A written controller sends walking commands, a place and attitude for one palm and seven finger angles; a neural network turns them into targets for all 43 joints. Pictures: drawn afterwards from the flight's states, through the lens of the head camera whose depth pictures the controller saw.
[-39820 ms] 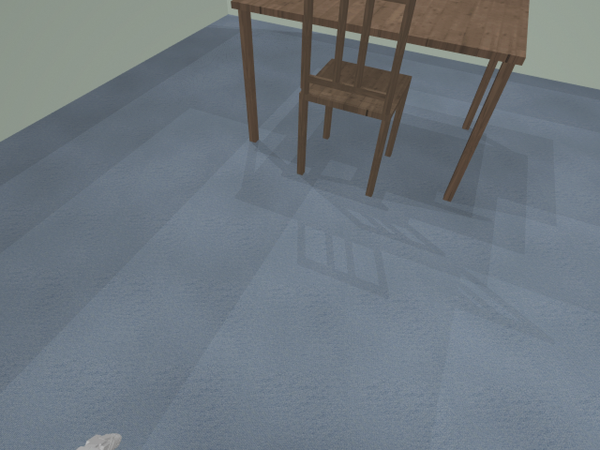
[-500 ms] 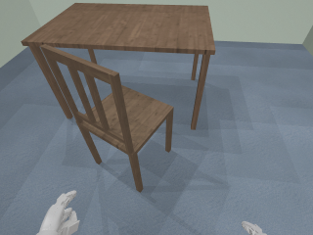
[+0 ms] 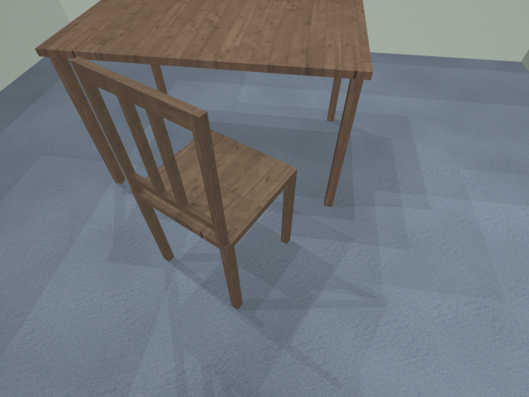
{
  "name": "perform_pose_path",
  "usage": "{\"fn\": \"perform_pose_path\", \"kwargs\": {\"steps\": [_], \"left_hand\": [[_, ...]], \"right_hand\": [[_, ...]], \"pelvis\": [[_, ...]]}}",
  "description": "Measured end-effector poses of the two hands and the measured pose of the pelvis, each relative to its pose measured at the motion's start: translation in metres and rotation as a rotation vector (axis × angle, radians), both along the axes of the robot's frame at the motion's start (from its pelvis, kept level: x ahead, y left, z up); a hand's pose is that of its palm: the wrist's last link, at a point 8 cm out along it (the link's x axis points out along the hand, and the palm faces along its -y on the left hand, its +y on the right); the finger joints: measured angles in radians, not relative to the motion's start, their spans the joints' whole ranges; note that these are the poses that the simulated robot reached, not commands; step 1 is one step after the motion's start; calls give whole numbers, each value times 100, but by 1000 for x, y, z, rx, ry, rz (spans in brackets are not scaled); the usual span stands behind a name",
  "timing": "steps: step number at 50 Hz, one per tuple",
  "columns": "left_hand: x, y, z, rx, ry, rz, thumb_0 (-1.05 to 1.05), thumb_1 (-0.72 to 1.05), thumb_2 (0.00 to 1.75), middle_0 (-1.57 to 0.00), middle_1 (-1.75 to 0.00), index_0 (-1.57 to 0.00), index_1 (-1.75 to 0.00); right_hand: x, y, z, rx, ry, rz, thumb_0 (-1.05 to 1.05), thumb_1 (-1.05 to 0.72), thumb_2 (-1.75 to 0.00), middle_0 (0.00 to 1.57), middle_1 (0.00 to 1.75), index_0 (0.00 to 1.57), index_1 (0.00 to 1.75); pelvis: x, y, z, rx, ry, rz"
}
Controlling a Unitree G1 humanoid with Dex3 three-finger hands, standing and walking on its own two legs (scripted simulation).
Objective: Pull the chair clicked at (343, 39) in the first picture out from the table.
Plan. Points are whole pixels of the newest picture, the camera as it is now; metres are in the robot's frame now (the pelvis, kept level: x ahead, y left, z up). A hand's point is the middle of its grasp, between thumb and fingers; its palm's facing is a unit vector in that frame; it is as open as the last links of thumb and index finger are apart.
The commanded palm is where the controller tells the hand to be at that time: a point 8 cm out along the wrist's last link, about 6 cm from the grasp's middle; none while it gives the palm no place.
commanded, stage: let the arm hang, fingers relaxed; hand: left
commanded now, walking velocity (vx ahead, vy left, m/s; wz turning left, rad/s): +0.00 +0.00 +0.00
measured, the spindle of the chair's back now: (144, 149) +0.68 +0.35 -0.08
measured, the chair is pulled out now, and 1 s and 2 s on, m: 0.37 0.37 0.37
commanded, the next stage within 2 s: look to check the result in 0.42 s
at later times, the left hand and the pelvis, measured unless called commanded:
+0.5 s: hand out of the picture +0.01 +0.15 -0.17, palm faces +0.01 -0.98 -0.19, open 7.3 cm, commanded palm none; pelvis +0.01 -0.01 +0.00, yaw -1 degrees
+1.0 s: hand out of the picture +0.01 +0.13 -0.17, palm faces +0.01 -0.98 -0.18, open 7.4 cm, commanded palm none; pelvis +0.03 -0.02 +0.00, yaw -1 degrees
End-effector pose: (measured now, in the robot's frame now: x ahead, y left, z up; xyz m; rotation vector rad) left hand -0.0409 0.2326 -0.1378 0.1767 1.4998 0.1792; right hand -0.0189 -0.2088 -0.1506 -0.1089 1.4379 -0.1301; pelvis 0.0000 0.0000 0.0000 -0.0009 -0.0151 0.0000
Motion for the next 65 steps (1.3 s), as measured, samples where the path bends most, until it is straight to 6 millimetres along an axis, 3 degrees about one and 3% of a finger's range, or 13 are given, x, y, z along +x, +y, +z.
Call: {"fn": "perform_pose_path", "kwargs": {"steps": [9,14,27,46,65], "left_hand": [[42,-24,-7,-44,-102,-28,1,91,90,-20,-30,-20,-30],[50,-24,-8,-40,-111,-33,2,93,90,-20,-30,-20,-30],[48,-32,-6,-43,-82,-20,1,91,90,-20,-30,-20,-30],[50,-48,-6,-51,-74,-14,0,91,90,-20,-30,-20,-30],[58,-52,-5,-45,-73,-19,0,91,90,-20,-30,-20,-30]], "right_hand": [[3,4,-1,9,-17,-25,0,-91,-90,20,30,20,30],[5,-1,1,-3,-22,-37,0,-91,-90,20,30,20,30],[3,-9,1,-8,16,-36,0,-91,-90,20,30,20,30],[19,-16,-1,2,-3,-36,0,-91,-90,20,30,20,30],[14,-23,0,-3,25,-48,0,-91,-90,20,30,20,30]], "pelvis": [[6,-3,0,6,-7,-9],[9,-6,0,7,-11,-13],[16,-11,1,8,-6,-14],[25,-22,1,9,-11,-19],[31,-28,1,10,-8,-23]]}}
